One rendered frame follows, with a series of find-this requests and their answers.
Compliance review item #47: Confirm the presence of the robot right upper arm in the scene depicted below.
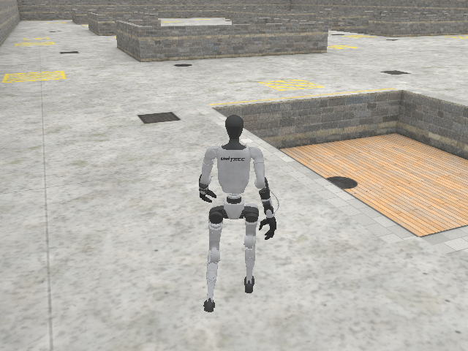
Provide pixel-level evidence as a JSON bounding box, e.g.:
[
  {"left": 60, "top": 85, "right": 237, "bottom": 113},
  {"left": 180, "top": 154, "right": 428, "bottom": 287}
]
[{"left": 249, "top": 147, "right": 266, "bottom": 189}]

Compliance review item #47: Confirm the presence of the robot right forearm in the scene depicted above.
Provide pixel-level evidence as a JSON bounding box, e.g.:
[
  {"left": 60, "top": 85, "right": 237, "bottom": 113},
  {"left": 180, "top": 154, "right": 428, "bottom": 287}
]
[{"left": 259, "top": 177, "right": 275, "bottom": 218}]

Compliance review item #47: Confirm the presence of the robot left forearm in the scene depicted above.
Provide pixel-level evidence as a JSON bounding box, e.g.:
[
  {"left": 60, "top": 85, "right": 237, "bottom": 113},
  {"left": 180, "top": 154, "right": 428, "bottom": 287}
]
[{"left": 199, "top": 174, "right": 208, "bottom": 195}]

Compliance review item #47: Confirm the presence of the robot right thigh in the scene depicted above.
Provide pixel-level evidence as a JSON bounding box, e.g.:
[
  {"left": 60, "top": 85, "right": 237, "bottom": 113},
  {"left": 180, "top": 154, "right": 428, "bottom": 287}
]
[{"left": 244, "top": 203, "right": 259, "bottom": 249}]

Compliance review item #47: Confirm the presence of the robot left thigh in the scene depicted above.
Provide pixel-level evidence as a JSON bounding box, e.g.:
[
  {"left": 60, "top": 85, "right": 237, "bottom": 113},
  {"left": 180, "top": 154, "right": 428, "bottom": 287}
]
[{"left": 208, "top": 205, "right": 224, "bottom": 263}]

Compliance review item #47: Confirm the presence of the robot thigh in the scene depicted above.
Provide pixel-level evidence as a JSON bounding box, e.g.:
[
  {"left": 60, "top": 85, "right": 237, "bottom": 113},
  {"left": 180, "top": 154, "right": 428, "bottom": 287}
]
[
  {"left": 208, "top": 205, "right": 224, "bottom": 263},
  {"left": 244, "top": 203, "right": 259, "bottom": 249}
]

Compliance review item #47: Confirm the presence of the robot right hand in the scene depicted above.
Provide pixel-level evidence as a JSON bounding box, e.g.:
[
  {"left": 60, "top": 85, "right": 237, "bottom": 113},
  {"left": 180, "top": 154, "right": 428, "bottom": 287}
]
[{"left": 259, "top": 217, "right": 276, "bottom": 240}]

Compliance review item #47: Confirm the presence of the robot left upper arm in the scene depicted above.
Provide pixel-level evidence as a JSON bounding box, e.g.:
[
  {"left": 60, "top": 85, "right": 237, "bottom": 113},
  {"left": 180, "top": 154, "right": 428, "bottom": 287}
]
[{"left": 200, "top": 146, "right": 219, "bottom": 185}]

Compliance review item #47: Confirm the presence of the robot left hand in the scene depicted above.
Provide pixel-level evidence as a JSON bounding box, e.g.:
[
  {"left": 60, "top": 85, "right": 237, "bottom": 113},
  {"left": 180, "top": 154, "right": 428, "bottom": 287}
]
[{"left": 200, "top": 189, "right": 216, "bottom": 203}]

